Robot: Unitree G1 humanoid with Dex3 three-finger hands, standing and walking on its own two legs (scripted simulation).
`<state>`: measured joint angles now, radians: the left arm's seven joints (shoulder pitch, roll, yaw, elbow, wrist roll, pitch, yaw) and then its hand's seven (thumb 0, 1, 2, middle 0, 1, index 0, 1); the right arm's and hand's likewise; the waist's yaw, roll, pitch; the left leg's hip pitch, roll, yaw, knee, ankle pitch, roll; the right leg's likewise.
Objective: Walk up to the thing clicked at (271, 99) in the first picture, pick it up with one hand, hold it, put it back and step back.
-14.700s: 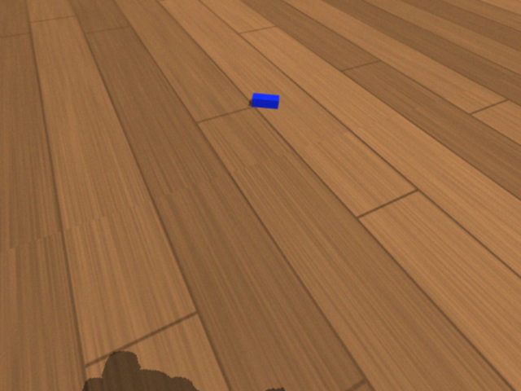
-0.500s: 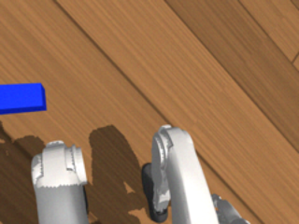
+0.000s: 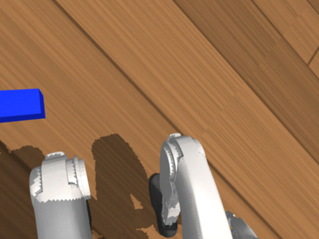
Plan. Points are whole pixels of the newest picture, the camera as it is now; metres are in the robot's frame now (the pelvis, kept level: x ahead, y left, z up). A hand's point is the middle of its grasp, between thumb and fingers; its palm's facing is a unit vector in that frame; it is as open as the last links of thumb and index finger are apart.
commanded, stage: approach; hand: left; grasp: from above
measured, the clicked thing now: (5, 106) +0.47 +0.33 -0.28
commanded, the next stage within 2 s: close in in 0.42 s
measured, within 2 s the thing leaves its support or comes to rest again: neither
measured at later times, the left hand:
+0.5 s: hand out of the picture +0.44 +0.36 -0.16, palm faces -0.51 -0.08 -0.86, open 14.1 cm
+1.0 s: hand out of the picture +0.44 +0.34 -0.21, palm faces -0.46 -0.06 -0.88, open 14.0 cm
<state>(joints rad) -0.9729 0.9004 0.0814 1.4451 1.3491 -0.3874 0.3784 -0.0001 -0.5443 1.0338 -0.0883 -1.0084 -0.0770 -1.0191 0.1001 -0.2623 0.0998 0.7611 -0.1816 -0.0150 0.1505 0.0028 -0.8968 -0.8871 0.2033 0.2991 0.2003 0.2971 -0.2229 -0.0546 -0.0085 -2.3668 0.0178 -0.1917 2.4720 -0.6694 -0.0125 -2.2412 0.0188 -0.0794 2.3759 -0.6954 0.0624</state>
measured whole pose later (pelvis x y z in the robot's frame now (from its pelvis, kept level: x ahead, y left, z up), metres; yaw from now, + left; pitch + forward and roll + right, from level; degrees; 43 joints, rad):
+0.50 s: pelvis +0.00 +0.00 +0.00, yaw +0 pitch +31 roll -10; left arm -0.98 0.94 0.11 1.46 1.25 -0.31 0.27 0.00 -0.53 1.01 -0.08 -1.03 -0.09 -1.02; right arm 0.13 -0.29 0.13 0.73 -0.17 -0.03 0.14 0.00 -0.90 -0.89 0.20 0.30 0.20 0.30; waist -0.25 -0.04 0.04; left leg -2.36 0.02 -0.19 2.46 -0.65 -0.01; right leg -2.24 0.02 -0.08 2.36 -0.68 0.06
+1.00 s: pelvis -0.01 +0.00 -0.01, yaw -2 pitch +29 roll -11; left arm -1.04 0.97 0.11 1.68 1.41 -0.33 0.51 0.00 -0.51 1.02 -0.08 -1.01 -0.07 -1.01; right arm 0.10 -0.28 0.19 0.72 -0.22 -0.08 0.17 0.00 -0.89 -0.89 0.20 0.30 0.20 0.30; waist -0.31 -0.09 0.05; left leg -2.39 0.02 -0.21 2.51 -0.65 0.00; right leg -2.25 0.03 -0.09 2.39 -0.67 0.07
